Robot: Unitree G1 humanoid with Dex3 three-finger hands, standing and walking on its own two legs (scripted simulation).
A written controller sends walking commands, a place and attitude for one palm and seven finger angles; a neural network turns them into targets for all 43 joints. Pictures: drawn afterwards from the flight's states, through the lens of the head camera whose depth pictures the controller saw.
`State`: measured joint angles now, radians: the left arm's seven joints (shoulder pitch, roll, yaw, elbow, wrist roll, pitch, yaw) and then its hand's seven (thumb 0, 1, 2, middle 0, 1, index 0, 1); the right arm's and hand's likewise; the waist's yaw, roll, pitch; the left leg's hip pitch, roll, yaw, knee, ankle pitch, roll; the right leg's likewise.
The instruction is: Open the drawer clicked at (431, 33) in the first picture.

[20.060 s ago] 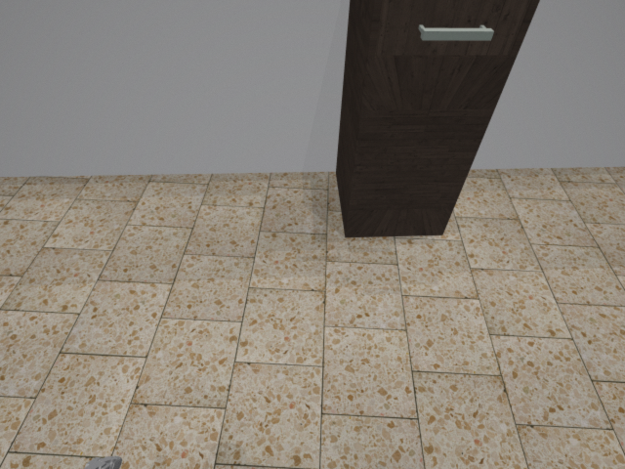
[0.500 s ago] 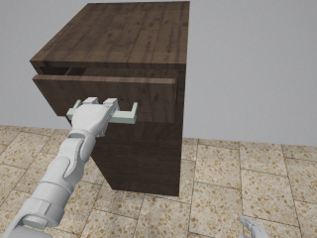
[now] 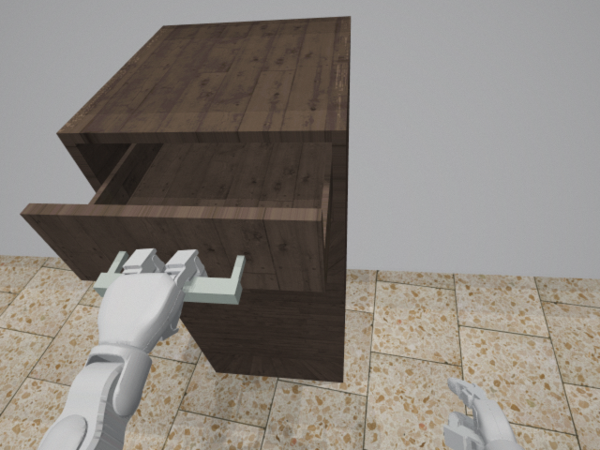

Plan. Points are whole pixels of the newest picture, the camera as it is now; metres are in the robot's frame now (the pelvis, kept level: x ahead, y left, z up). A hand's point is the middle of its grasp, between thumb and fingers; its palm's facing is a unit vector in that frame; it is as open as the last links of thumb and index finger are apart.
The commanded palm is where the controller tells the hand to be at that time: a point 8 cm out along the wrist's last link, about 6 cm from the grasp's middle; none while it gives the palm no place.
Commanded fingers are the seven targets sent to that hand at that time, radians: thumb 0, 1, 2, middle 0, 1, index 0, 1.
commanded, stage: pull the drawer open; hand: left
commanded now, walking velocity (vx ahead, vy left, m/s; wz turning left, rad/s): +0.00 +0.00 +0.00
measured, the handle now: (173, 274) +0.31 +0.20 +0.10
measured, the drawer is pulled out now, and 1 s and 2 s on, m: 0.15 0.29 0.29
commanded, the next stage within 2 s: open the thumb to release the handle in 0.80 s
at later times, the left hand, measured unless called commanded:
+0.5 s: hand (139, 395) +0.16 +0.20 +0.08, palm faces +0.05 -0.15 -0.99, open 5.8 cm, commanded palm +0.10 +0.21 +0.13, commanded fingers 0.00 0.90 0.90 -0.40 -1.35 -0.40 -1.35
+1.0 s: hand (108, 438) +0.12 +0.21 +0.07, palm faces +0.07 -0.07 -1.00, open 5.8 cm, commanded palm +0.09 +0.21 +0.13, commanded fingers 0.00 0.48 0.72 -0.37 -1.30 -0.37 -1.30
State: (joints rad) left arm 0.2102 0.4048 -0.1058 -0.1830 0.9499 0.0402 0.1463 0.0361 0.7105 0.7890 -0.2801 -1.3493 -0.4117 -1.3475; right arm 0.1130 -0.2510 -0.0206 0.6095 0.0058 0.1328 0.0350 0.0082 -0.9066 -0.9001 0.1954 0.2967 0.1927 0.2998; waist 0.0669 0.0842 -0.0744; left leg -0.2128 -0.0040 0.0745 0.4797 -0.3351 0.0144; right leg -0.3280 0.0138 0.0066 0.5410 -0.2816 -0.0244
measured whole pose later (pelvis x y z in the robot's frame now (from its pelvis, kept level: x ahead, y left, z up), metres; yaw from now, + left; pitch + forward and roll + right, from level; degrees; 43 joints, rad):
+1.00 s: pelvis -0.02 -0.01 -0.01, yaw +1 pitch +2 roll +0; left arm 0.70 0.47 -0.02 -0.48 0.95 -0.02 0.30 -0.01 0.65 0.78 -0.34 -1.35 -0.41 -1.35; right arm 0.14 -0.28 0.00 0.54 -0.03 0.10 0.03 0.01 -0.90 -0.90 0.20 0.30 0.19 0.30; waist 0.12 0.10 -0.04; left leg -0.28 0.02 0.06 0.63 -0.38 0.00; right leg -0.37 0.03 -0.01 0.64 -0.31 -0.04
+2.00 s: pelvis -0.03 +0.00 +0.00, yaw +2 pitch -1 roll +0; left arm 0.54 0.46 -0.08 -0.45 0.94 0.06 0.15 0.00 -0.49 0.30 -0.33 -1.21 -0.43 -1.27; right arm 0.13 -0.24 0.05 0.56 -0.01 0.11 0.01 0.01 -0.90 -0.90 0.20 0.30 0.20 0.30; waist 0.13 0.10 -0.03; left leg -0.21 0.00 0.04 0.58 -0.34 0.02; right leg -0.29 0.01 -0.03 0.57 -0.27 -0.02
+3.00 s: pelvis -0.05 -0.02 +0.00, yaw +2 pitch -5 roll +1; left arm 0.15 0.63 0.09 -0.63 0.71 0.22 -0.18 0.00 -0.50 0.30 -0.32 -1.20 -0.32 -1.21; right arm 0.04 -0.28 0.07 0.56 0.05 0.14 0.04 0.01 -0.90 -0.90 0.20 0.30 0.20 0.30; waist 0.11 0.15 0.00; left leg -0.11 -0.01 0.03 0.43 -0.24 0.00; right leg -0.20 0.00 -0.03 0.48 -0.20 -0.04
